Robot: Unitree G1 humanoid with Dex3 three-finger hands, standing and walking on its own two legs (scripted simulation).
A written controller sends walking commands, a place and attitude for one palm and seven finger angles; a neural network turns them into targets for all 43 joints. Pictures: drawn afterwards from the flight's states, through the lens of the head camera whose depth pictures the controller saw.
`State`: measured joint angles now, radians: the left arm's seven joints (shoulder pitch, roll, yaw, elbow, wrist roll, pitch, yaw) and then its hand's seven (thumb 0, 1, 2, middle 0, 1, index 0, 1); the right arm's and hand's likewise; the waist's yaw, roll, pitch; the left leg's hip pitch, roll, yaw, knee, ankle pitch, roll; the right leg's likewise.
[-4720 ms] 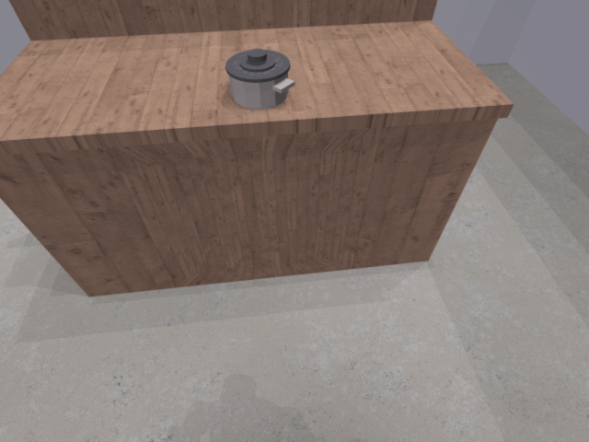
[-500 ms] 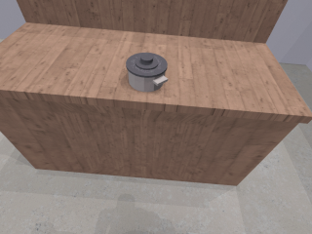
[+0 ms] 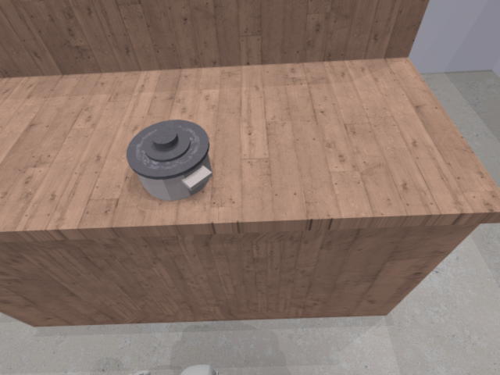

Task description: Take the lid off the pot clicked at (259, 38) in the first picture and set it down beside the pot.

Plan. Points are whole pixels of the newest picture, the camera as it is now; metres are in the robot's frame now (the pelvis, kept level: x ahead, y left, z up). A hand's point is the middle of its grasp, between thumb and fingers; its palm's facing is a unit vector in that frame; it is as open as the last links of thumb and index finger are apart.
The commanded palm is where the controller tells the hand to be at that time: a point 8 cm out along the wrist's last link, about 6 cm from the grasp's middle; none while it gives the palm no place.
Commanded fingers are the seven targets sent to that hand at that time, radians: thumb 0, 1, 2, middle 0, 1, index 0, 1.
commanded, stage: come to a stop and stand still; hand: left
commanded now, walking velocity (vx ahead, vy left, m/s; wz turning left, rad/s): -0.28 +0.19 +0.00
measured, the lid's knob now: (165, 137) +0.51 +0.17 +0.09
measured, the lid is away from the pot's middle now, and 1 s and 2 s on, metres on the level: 0.00 0.00 0.00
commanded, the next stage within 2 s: look again from close up in 0.96 s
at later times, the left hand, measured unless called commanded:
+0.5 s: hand out of the picture +0.04 +0.25 -0.18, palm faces +0.07 -0.97 -0.23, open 7.3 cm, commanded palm none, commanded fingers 0.00 0.90 0.90 -0.20 -0.30 -0.20 -0.30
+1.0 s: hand out of the picture +0.03 +0.18 -0.17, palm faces -0.01 -0.97 -0.24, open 7.3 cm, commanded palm none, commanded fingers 0.00 0.90 0.90 -0.20 -0.30 -0.20 -0.30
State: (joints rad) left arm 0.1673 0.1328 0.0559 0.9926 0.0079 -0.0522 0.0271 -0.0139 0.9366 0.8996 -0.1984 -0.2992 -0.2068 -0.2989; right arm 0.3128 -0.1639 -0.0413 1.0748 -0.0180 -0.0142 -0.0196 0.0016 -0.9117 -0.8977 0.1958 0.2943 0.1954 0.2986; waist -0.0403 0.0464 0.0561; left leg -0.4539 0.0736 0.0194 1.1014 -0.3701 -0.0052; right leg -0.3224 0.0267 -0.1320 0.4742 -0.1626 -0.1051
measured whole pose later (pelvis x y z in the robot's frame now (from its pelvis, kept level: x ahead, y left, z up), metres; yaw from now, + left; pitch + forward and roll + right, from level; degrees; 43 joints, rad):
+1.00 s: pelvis -0.01 +0.01 +0.00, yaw -1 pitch -1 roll -1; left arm 0.26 0.14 0.01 1.00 0.02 -0.01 0.05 0.00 0.93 0.90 -0.20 -0.30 -0.21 -0.30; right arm 0.27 -0.19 -0.05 1.06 -0.02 0.03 -0.02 0.00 -0.91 -0.90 0.20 0.29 0.20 0.30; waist -0.03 0.06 0.06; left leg -0.28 0.05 -0.03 0.61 -0.30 -0.02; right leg -0.18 0.05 -0.04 0.51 -0.31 -0.04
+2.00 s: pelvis -0.04 +0.06 +0.00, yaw -2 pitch -1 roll +0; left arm 0.30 0.17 0.00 1.08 0.02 -0.01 0.04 0.00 0.91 0.90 -0.20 -0.30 -0.20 -0.30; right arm 0.24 -0.15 -0.03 1.10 -0.01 0.00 -0.01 0.00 -0.93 -0.90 0.20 0.29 0.20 0.30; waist 0.01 -0.02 0.06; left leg -0.25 -0.05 0.04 0.46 -0.19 0.06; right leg -0.21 -0.05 0.01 0.45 -0.23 0.04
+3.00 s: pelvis +0.03 +0.03 +0.00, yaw -1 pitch +2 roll +1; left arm 0.26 0.16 0.05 1.03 0.02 -0.03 0.01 0.00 0.92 0.90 -0.20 -0.30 -0.20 -0.30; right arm 0.35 -0.10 -0.04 1.09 -0.02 -0.05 -0.02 0.00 -0.91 -0.90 0.20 0.29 0.20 0.30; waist -0.01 -0.01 0.05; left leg -0.20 -0.03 0.01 0.50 -0.32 0.02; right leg -0.30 -0.02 -0.06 0.57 -0.36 -0.03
